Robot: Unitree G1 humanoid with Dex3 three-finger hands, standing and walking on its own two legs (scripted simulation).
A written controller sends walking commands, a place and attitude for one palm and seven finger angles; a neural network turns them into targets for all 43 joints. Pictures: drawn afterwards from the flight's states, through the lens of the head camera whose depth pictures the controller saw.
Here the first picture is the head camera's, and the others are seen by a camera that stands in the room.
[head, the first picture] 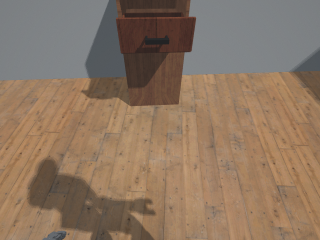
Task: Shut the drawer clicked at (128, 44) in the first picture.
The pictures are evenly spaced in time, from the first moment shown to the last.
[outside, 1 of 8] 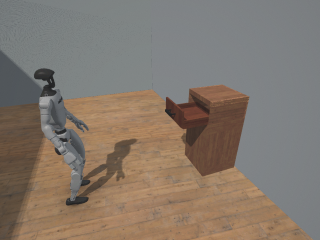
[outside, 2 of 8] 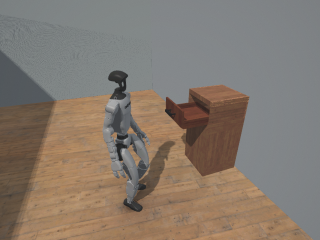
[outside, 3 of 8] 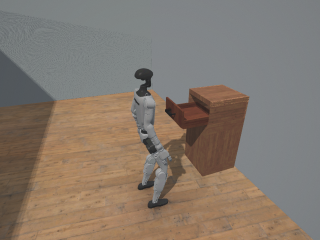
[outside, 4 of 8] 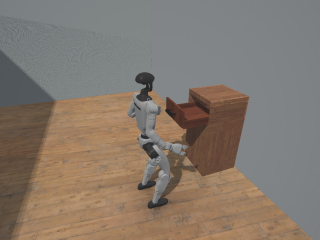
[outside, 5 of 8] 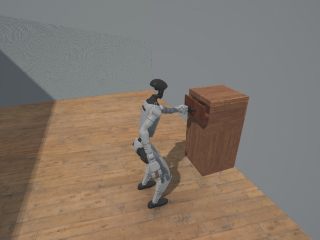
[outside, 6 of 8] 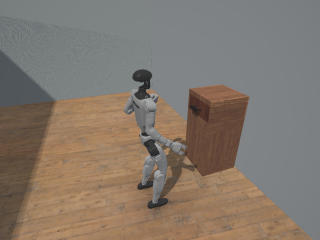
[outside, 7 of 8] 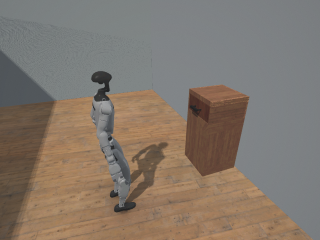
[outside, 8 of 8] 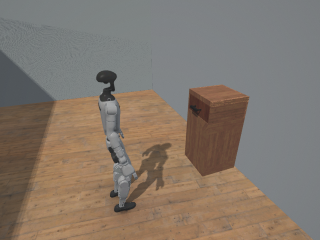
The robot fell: no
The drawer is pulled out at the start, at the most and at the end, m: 0.30 0.30 0.00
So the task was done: yes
